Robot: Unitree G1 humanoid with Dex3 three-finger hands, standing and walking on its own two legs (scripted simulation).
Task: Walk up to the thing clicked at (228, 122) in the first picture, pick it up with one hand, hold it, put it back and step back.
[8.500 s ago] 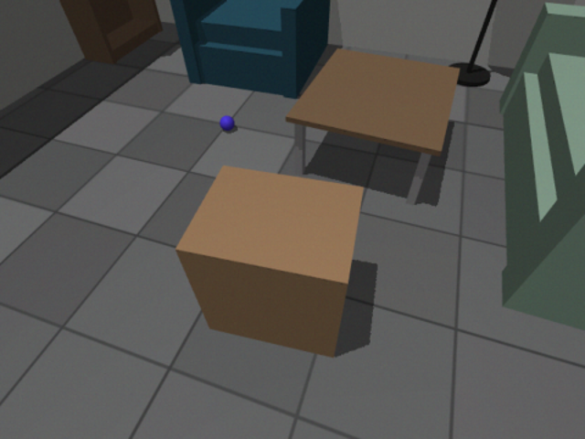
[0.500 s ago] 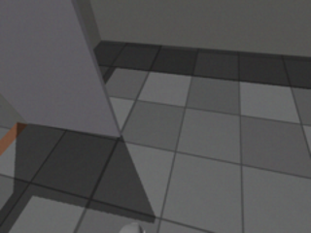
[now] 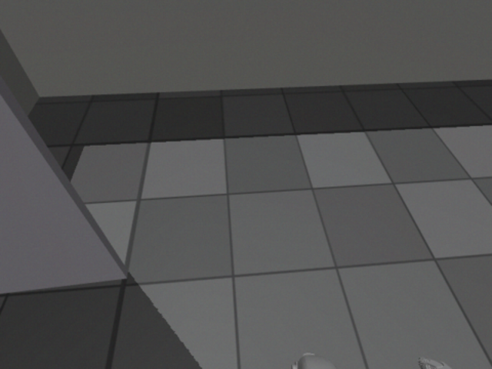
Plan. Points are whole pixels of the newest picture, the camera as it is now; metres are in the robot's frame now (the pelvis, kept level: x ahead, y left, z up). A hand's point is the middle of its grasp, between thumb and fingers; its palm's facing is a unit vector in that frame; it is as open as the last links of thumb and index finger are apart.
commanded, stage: walk up
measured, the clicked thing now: out of the picture +0.73 -1.73 -0.73
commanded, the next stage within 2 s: stand in 2.00 s
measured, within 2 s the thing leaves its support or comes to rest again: neither
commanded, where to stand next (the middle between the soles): +0.17 +0.01 m, yaw -26 degrees
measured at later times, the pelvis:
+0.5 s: pelvis +0.11 -0.01 -0.01, yaw -15 degrees
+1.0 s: pelvis +0.10 +0.05 -0.02, yaw -24 degrees
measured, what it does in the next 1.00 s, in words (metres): walks ahead, turning right: right foot, then left foot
